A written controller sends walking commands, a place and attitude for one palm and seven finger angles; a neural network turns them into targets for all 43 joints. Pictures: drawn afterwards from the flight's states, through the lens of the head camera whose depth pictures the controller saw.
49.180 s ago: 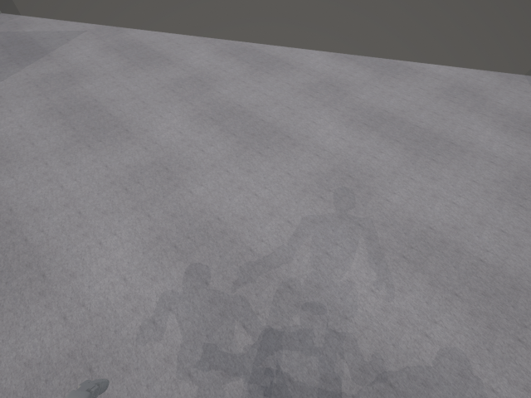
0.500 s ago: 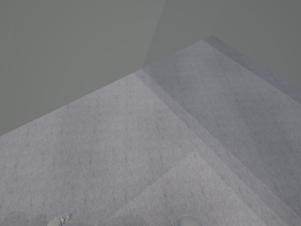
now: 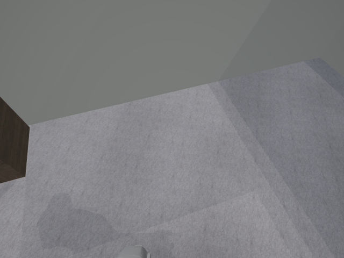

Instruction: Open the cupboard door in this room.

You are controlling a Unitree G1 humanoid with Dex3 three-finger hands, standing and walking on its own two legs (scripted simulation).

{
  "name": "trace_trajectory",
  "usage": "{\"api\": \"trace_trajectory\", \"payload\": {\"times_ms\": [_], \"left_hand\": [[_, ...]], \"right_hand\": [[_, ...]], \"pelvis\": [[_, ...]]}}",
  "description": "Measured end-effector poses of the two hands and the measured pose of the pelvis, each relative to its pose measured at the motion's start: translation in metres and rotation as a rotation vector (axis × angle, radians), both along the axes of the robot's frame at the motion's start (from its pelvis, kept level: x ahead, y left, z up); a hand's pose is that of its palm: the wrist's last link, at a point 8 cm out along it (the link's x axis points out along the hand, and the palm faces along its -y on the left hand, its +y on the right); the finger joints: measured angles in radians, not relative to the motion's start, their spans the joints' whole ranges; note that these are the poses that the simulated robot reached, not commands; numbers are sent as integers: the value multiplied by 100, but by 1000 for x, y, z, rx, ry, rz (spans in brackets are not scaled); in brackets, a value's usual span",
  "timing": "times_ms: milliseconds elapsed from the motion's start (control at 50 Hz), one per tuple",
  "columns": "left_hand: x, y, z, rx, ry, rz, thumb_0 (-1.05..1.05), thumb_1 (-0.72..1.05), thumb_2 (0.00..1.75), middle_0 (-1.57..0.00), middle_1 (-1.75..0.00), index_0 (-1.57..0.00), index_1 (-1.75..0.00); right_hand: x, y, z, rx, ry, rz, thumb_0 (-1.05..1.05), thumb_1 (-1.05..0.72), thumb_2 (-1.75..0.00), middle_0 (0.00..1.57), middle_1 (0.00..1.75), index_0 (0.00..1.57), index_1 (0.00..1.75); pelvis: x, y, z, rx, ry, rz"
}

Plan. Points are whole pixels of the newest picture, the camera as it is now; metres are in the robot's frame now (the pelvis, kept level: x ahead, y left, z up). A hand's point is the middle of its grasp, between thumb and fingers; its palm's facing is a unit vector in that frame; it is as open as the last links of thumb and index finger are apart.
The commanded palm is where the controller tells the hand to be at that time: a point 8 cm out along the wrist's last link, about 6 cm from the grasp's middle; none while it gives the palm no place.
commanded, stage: turn to face it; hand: left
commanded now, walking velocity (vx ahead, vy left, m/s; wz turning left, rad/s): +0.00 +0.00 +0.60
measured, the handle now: out of the picture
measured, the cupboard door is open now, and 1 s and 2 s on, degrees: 44 44 44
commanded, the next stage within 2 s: take the last steps up to it in 1.70 s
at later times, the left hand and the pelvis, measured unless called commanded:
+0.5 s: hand out of the picture +0.09 +0.23 -0.15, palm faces +0.26 -0.93 -0.28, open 7.4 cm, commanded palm none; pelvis +0.02 -0.01 -0.01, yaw +16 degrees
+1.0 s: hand out of the picture -0.07 +0.18 -0.19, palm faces +0.61 -0.76 -0.25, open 7.3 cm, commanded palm none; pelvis +0.03 -0.01 -0.02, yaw +37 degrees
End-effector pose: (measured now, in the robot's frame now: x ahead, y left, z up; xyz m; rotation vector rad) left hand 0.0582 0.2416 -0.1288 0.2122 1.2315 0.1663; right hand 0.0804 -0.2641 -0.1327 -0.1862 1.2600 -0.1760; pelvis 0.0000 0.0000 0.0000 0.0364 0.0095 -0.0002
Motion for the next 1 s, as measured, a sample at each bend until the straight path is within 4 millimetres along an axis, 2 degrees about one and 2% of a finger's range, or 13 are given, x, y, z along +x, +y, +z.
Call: {"api": "trace_trajectory", "payload": {"times_ms": [80,120,180,260,400,500,560,680,780,860,1000], "left_hand": [[-30,28,-20,-10,49,81,0,91,89,-21,-30,-21,-30],[-40,42,-29,-7,80,119,1,91,90,-21,-30,-21,-30],[-42,54,-27,2,88,162,1,91,90,-20,-30,-20,-30],[-30,59,-14,3,31,192,1,91,90,-20,-30,-20,-30],[-5,49,2,19,-56,215,1,91,90,-20,-30,-20,-30],[11,26,8,44,-113,231,1,91,90,-20,-30,-20,-30],[9,9,12,68,-135,248,1,91,90,-20,-30,-20,-30],[-24,-21,20,51,-86,343,1,90,90,-20,-30,-21,-30],[-57,-38,13,17,-43,449,1,90,90,-21,-30,-21,-30],[-93,-42,4,2,-4,542,1,91,89,-21,-30,-21,-30],[-162,-31,-29,-36,90,689,1,91,90,-21,-30,-21,-30]], "right_hand": [[45,22,2,-26,-89,99,1,-91,-90,20,30,19,29],[60,33,4,-39,-128,139,1,-91,-90,20,30,19,29],[67,45,10,-53,-130,187,1,-91,-90,20,30,19,29],[64,52,14,-53,-89,220,1,-91,-90,20,30,20,29],[54,46,7,-20,-20,244,1,-90,-90,20,30,20,30],[55,23,-11,5,27,251,1,-90,-90,21,30,20,30],[65,8,-22,16,46,261,1,-90,-90,20,30,20,30],[96,-1,-13,19,58,338,1,-91,-90,20,30,20,29],[126,11,-5,8,52,430,1,-91,-90,20,30,19,29],[156,38,-1,-1,22,529,1,-91,-90,20,30,19,29],[203,113,2,-2,-135,702,1,-91,-90,20,30,19,29]], "pelvis": [[4,15,-13,-22,6,52],[4,21,-18,-22,11,83],[4,24,-13,-31,13,118],[6,25,-4,-41,15,159],[14,12,1,-44,16,225],[22,-11,-6,-31,17,282],[25,-24,-10,-24,8,323],[33,-37,2,6,-1,414],[38,-40,5,10,3,491],[38,-35,2,4,1,549],[32,-11,-19,-22,-1,643]]}}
